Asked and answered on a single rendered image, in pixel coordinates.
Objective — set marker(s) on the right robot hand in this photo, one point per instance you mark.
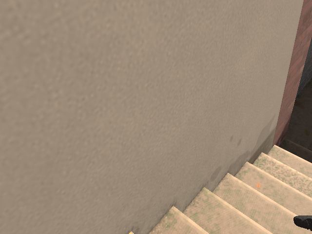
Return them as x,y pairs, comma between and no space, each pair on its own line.
303,221

